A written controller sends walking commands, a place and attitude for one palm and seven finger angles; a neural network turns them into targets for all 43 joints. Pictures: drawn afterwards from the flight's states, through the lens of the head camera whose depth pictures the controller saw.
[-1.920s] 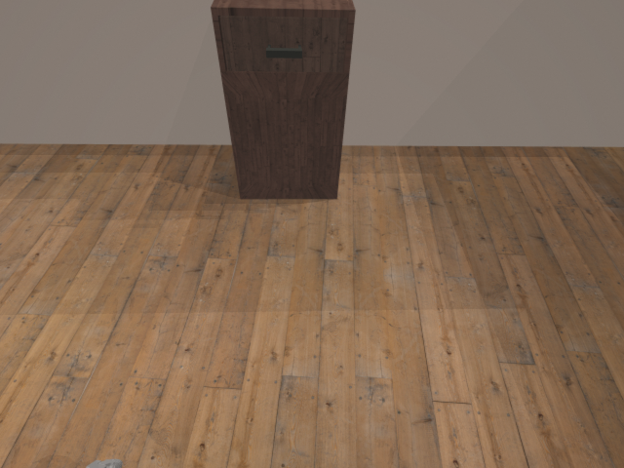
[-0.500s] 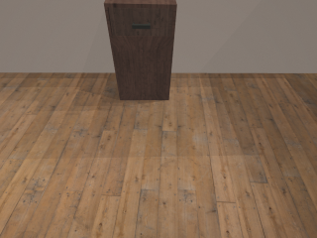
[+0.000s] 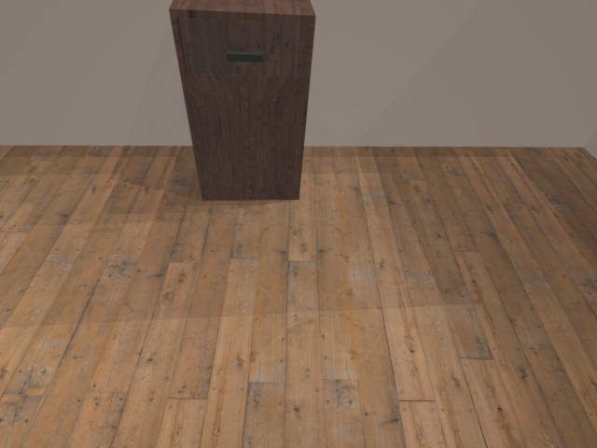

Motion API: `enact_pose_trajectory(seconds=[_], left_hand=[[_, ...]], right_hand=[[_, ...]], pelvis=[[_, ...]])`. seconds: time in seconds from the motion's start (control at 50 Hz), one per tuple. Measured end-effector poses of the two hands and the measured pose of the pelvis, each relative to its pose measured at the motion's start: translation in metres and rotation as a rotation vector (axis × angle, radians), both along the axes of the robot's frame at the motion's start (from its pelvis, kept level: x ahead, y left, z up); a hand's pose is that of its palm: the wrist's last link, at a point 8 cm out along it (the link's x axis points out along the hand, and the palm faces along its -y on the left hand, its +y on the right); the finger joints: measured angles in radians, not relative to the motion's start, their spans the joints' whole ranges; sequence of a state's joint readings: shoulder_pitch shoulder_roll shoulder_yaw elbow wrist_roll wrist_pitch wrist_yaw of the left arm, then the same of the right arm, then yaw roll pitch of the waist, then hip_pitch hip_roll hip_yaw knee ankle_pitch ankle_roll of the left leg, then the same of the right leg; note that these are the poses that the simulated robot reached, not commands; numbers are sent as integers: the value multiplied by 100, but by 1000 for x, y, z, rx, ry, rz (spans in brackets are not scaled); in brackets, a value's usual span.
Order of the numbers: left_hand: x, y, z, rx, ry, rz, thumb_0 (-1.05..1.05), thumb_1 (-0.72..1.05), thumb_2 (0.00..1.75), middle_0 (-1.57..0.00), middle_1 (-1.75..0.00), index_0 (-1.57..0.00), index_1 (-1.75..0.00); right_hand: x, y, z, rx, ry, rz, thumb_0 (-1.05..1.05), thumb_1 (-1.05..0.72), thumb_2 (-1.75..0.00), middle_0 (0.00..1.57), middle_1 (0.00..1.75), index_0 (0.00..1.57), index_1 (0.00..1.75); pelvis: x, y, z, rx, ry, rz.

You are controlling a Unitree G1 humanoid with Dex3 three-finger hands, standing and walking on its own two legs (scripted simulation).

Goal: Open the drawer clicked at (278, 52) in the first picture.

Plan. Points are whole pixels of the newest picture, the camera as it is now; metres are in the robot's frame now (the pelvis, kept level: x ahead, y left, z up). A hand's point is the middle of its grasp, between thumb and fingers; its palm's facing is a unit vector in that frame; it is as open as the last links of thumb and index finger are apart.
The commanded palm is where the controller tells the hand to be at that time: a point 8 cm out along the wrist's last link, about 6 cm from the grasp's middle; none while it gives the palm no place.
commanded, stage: walk to a spot facing it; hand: left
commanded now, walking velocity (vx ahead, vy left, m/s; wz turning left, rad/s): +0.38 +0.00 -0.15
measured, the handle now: (245, 54) +1.30 +0.27 -0.03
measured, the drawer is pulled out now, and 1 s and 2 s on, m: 0.00 0.00 0.00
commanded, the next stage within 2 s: turn to face it in 0.96 s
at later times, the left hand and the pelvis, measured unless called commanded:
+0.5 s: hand (233, 365) +0.29 +0.13 -0.16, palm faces -0.06 -0.98 -0.20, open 7.4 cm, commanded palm none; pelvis +0.20 -0.05 +0.00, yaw -3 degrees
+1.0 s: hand (217, 330) +0.35 +0.17 -0.17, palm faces +0.02 -0.99 -0.14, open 7.4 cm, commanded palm none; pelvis +0.41 +0.00 +0.01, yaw -5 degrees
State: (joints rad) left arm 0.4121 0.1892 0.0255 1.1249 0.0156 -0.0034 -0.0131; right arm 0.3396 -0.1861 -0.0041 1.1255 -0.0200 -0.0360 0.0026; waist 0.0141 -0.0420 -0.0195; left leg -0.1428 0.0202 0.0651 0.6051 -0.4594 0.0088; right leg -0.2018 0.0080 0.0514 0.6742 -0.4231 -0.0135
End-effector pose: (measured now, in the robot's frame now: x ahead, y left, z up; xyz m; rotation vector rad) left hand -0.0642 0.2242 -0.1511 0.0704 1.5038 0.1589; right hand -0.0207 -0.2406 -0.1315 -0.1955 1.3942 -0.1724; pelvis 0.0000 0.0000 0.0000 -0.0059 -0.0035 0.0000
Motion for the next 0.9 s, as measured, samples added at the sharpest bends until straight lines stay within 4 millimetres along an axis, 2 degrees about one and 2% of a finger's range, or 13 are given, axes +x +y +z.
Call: enact_pose_trajectory(seconds=[0.04, 0.1, 0.24, 0.3, 0.34, 0.38, 0.42, 0.5, 0.6, 0.7, 0.8, 0.86, 0.9], left_hand=[[11, -1, 0, -13, 41, -30, 1, 90, 90, -20, -30, -20, -30], [52, 1, 1, -17, 22, -63, 1, 90, 90, -20, -30, -20, -30], [213, -4, 10, 23, -204, -150, 2, 93, 90, -20, -30, -20, -30], [284, -13, 11, 52, -314, -195, 2, 93, 90, -20, -30, -20, -30], [319, -20, 9, 77, -384, -205, 1, 92, 90, -20, -30, -20, -30], [338, -26, 10, 85, -412, -195, 1, 92, 90, -20, -30, -20, -30], [346, -33, 13, 83, -396, -187, 1, 92, 90, -20, -30, -20, -30], [348, -48, 19, 61, -328, -178, 0, 91, 90, -20, -30, -20, -30], [345, -46, 24, 54, -259, -122, 1, 94, 90, -20, -30, -20, -30], [335, -45, 20, 23, -174, -48, 1, 92, 90, -20, -30, -20, -30], [325, -38, 11, -7, -40, 33, 1, 91, 90, -20, -30, -20, -30], [327, -29, 3, -27, 55, 50, 1, 91, 90, -20, -30, -20, -30], [340, -22, 3, -31, 94, 31, 1, 91, 90, -20, -30, -20, -30]], right_hand=[[-7, 11, 1, 0, 2, -45, 0, -91, -90, 20, 30, 20, 30], [-29, 27, 6, 17, 75, -105, 0, -91, -90, 20, 30, 20, 30], [-64, 54, 20, 96, 341, -212, 0, -91, -90, 20, 30, 20, 30], [-56, 49, 16, 120, 416, -249, 0, -90, -90, 21, 30, 20, 30], [-39, 38, 6, 128, 434, -261, 0, -90, -90, 21, 30, 20, 30], [-7, 22, -4, 120, 396, -258, 0, -90, -90, 21, 30, 20, 30], [40, 4, -9, 101, 304, -239, 0, -91, -90, 21, 30, 20, 30], [151, -27, -8, 60, 64, -178, 0, -91, -90, 20, 30, 20, 30], [276, -41, 8, 43, -164, -102, 0, -91, -90, 20, 30, 19, 30], [375, -37, 23, 39, -265, -7, 0, -92, -90, 20, 30, 19, 30], [461, -14, 27, 35, -302, 87, 0, -92, -90, 20, 30, 19, 30], [501, 3, 20, 22, -346, 106, 0, -91, -90, 20, 30, 19, 30], [510, 11, 19, 23, -352, 84, 0, -91, -90, 20, 30, 19, 30]], pelvis=[[12, 3, 1, -1, -7, -18], [31, 2, 4, -4, -13, -25], [84, -12, 4, -3, -7, -51], [115, -25, -7, -4, -18, -64], [136, -36, -17, 11, -27, -64], [151, -43, -18, 2, -37, -58], [165, -48, -12, -3, -40, -53], [196, -52, 2, -6, -31, -52], [238, -52, 13, -15, -23, -47], [282, -44, 16, -25, -20, -33], [331, -26, 11, -32, -18, -18], [361, -11, 0, -27, -21, -32], [376, -5, 0, -13, -31, -52]])
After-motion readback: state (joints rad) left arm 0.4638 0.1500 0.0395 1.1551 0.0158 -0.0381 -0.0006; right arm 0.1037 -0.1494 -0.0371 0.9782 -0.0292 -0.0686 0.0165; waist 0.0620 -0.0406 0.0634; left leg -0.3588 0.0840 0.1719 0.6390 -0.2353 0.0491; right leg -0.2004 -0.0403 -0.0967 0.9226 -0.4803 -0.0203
